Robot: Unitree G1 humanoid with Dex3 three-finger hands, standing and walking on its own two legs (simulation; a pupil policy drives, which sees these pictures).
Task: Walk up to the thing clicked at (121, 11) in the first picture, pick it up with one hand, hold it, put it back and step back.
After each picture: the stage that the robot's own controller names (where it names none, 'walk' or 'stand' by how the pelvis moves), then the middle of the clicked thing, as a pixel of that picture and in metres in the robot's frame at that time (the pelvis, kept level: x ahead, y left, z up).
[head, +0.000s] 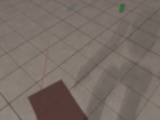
stand; (121, 8) +2.08 -0.57 -0.72
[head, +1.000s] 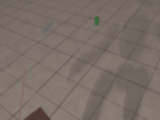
walk; (96, 21) +2.00 -0.06 -0.68
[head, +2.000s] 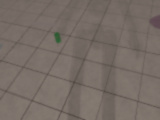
walk; (57, 37) +1.34 +0.36 -0.71
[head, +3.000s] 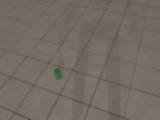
walk; (58, 74) +0.88 +0.33 -0.71
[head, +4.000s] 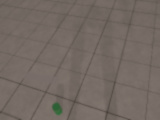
walk; (57, 109) +0.51 +0.29 -0.71
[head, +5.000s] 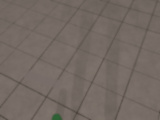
stand; out of the picture +0.34 +0.23 -0.70
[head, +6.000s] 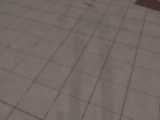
stand; out of the picture +0.29 +0.22 -0.72
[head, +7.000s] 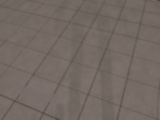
stand; out of the picture +0.30 +0.23 -0.72
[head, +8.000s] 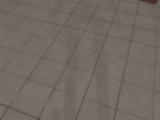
stand; out of the picture +0.27 +0.24 -0.72
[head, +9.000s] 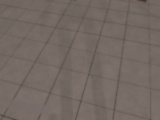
stand; out of the picture +0.22 +0.24 -0.71
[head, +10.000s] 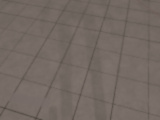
stand; out of the picture +0.26 +0.24 -0.72
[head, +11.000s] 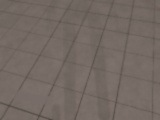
stand; out of the picture +0.27 +0.25 -0.72
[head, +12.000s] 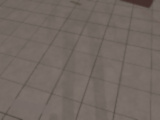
stand; out of the picture +0.25 +0.25 -0.73
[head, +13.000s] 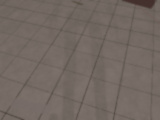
stand; out of the picture +0.25 +0.25 -0.73
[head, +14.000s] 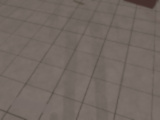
stand; out of the picture +0.25 +0.25 -0.73
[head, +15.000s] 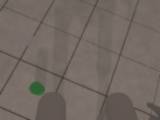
go down; (37, 89) +0.33 +0.24 -0.46
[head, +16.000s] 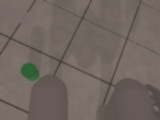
go down; (30, 72) +0.37 +0.25 -0.32
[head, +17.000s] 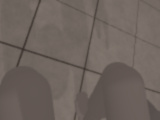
close in; out of the picture +0.35 +0.28 -0.23
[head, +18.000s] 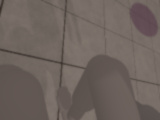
close; out of the picture +0.35 +0.29 -0.21
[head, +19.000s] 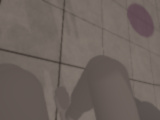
lift; out of the picture +0.35 +0.29 -0.22
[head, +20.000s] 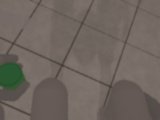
lift; (13, 81) +0.29 +0.25 -0.05
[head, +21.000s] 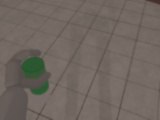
lift; (36, 76) +0.34 +0.17 +0.06
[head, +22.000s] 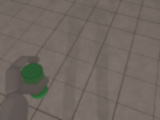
hold; (35, 81) +0.33 +0.18 +0.02
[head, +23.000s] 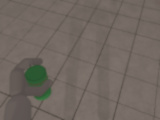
hold; (39, 83) +0.33 +0.17 +0.01
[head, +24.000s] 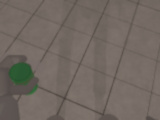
crouch; (24, 79) +0.34 +0.21 -0.05
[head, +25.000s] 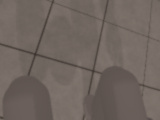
lower; out of the picture +0.42 +0.29 -0.13
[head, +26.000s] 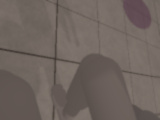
lower; out of the picture +0.39 +0.31 -0.22
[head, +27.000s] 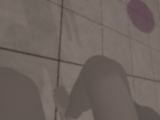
lower; out of the picture +0.38 +0.31 -0.22
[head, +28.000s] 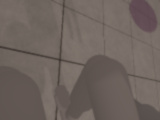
lower; out of the picture +0.37 +0.31 -0.22
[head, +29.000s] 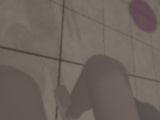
lower; out of the picture +0.37 +0.31 -0.21
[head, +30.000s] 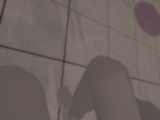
open; out of the picture +0.36 +0.29 -0.22
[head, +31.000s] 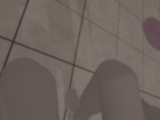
stand; out of the picture +0.35 +0.27 -0.22
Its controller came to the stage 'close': yes
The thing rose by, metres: 0.73
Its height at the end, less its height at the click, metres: +0.00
